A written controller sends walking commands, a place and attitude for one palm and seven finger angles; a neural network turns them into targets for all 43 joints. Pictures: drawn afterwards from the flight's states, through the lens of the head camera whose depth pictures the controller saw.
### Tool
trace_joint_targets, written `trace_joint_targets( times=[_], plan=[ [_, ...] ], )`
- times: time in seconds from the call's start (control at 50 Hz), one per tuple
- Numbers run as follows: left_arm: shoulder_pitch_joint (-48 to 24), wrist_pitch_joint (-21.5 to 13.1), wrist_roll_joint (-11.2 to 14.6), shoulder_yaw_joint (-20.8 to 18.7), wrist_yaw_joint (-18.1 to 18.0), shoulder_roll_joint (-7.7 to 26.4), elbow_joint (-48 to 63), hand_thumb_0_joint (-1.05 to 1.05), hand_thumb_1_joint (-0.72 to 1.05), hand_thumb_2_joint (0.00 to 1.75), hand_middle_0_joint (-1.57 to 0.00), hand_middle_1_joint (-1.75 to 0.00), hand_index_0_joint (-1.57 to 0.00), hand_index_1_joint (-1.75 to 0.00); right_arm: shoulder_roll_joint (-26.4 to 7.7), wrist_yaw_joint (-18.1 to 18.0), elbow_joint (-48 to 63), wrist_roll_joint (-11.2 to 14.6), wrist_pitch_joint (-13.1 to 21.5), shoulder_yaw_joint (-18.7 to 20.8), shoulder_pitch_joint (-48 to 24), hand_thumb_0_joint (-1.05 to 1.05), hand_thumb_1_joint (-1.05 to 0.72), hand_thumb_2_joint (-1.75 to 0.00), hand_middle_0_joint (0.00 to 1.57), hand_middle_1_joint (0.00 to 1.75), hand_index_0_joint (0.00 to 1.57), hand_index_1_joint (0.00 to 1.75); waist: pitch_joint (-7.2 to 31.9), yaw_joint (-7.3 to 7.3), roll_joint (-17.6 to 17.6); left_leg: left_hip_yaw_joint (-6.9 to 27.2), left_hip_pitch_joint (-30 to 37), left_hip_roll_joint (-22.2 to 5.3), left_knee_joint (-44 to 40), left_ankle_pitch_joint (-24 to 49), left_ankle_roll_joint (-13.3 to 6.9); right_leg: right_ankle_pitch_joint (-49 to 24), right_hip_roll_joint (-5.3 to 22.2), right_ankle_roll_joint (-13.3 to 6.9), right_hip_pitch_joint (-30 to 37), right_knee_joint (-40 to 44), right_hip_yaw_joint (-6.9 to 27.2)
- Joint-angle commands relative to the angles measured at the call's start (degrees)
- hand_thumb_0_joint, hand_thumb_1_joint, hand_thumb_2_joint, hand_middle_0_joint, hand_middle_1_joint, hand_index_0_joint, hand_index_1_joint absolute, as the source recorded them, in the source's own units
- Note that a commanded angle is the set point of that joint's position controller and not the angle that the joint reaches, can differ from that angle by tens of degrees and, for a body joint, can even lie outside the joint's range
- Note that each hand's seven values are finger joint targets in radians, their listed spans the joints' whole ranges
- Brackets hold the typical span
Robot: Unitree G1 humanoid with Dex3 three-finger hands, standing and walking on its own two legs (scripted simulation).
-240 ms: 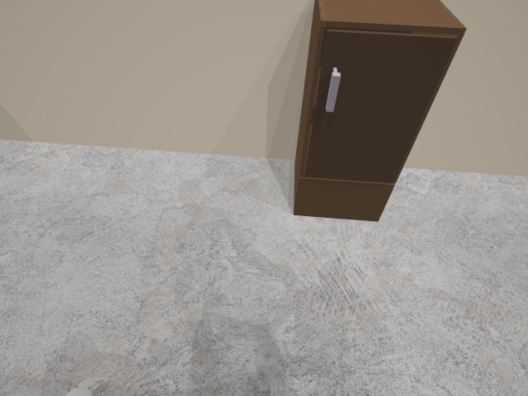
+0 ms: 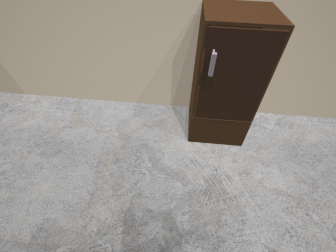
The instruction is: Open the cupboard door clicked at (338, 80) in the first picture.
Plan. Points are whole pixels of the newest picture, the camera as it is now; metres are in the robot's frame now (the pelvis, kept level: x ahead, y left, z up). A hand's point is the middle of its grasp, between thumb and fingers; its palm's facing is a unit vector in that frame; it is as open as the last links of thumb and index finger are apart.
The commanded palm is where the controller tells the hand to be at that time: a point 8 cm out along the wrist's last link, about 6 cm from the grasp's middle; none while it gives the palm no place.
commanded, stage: stand and wait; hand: left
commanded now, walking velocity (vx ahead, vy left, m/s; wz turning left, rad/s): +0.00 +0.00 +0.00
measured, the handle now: (212, 62) +1.04 -0.17 -0.05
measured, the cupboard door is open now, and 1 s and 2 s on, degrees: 0 0 0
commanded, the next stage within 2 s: look at it before walking up in 0.58 s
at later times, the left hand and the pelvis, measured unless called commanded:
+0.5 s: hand out of the picture +0.03 +0.23 -0.15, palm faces -0.03 -0.94 -0.33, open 7.4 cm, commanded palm none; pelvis -0.02 -0.01 +0.00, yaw +0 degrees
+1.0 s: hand out of the picture +0.06 +0.23 -0.15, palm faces -0.03 -0.94 -0.33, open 7.4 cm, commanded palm none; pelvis -0.02 -0.02 +0.01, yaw +0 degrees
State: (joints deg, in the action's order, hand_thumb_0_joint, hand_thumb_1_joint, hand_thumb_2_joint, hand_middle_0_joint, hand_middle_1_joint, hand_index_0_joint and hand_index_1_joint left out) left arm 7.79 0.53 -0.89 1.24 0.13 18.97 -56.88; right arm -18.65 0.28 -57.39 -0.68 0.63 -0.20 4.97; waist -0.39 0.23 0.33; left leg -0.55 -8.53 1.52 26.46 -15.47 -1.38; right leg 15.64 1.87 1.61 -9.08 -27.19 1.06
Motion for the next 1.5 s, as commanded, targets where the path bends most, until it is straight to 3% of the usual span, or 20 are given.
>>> trace_joint_targets(
  times=[0.0,0.28,0.6,0.86,1.32,1.38,1.44,1.48],
  plan=[
    [-2.9,-1.6,0.2,-3.3,-1.0,12.0,3.3,0.00,0.90,0.90,-0.20,-0.30,-0.20,-0.30,-12.3,-1.1,3.0,-0.1,1.4,2.8,-2.8,0.00,-0.90,-0.90,0.20,0.30,0.20,0.30,2.4,-0.28,-0.3,5.6,-0.1,-7.3,-5.5,14.2,-1.2,-12.6,4.5,-3.1,0.2,3.9,3.5],
    [-2.0,-1.8,0.2,-3.2,-0.7,12.2,-0.2,0.00,0.90,0.90,-0.20,-0.30,-0.20,-0.30,-12.3,-0.8,-0.7,0.1,1.1,2.5,-1.3,0.00,-0.90,-0.90,0.20,0.30,0.20,0.30,0.4,-0.33,0.1,6.6,-1.5,-7.1,-8.2,4.3,-0.6,-2.4,4.9,-3.3,-1.4,8.5,5.3],
    [-1.6,-1.9,0.2,-3.2,-0.8,12.1,-1.7,0.00,0.90,0.90,-0.20,-0.30,-0.20,-0.30,-12.3,-0.7,-3.0,0.1,1.2,2.3,0.1,0.00,-0.90,-0.90,0.20,0.30,0.20,0.30,-0.4,-0.14,0.1,7.1,-2.5,-7.5,-8.9,4.4,-0.3,-1.6,4.9,-3.3,-1.5,9.3,5.7],
    [-1.9,-2.3,0.2,-3.2,-0.9,12.1,-1.5,0.00,0.90,0.90,-0.20,-0.30,-0.20,-0.30,-12.2,-0.8,-2.8,0.2,1.4,2.3,-0.5,0.00,-0.90,-0.90,0.20,0.30,0.20,0.30,2.3,-0.12,0.0,6.5,0.2,-8.0,-7.7,11.1,-0.1,-10.3,5.3,-3.5,0.6,8.4,5.3],
    [-2.3,-1.8,0.2,-3.4,-0.6,12.3,-1.4,0.00,0.90,0.90,-0.20,-0.30,-0.20,-0.30,-12.7,-1.1,-2.7,0.1,1.2,2.3,-1.3,0.00,-0.90,-0.90,0.20,0.30,0.20,0.30,1.2,-0.15,-0.7,5.5,2.1,-8.5,-8.1,11.3,0.1,-11.8,4.8,-3.4,-0.2,8.9,5.7],
    [1.0,0.0,0.3,-2.7,-1.0,6.4,-1.3,0.00,0.90,0.90,-0.20,-0.30,-0.20,-0.30,-6.0,-1.5,-2.6,0.1,0.1,1.6,2.8,0.00,-0.90,-0.90,0.20,0.30,0.20,0.30,2.0,-0.47,0.0,2.6,2.3,-8.9,-4.5,13.5,1.2,-17.6,4.5,-2.8,-2.0,4.9,6.3],
    [2.3,1.0,0.0,-3.4,-0.7,6.4,0.7,0.00,0.90,0.90,-0.20,-0.30,-0.20,-0.30,-6.8,-2.0,-0.6,0.0,-0.7,2.6,3.9,0.00,-0.90,-0.90,0.20,0.30,0.20,0.30,1.3,-0.51,0.0,1.8,1.5,-10.1,-2.7,11.3,0.8,-17.6,3.3,-2.9,-5.6,1.4,7.0],
    [2.6,1.5,-0.1,-3.9,-0.4,6.2,2.2,0.00,0.90,0.90,-0.20,-0.30,-0.20,-0.30,-7.3,-2.1,0.9,-0.1,-1.0,3.3,3.7,0.00,-0.90,-0.90,0.20,0.30,0.20,0.30,1.1,-0.51,-1.8,2.2,1.1,-11.6,-2.6,9.8,0.0,-16.2,1.9,-2.7,-8.3,-2.0,6.5]
  ],
)
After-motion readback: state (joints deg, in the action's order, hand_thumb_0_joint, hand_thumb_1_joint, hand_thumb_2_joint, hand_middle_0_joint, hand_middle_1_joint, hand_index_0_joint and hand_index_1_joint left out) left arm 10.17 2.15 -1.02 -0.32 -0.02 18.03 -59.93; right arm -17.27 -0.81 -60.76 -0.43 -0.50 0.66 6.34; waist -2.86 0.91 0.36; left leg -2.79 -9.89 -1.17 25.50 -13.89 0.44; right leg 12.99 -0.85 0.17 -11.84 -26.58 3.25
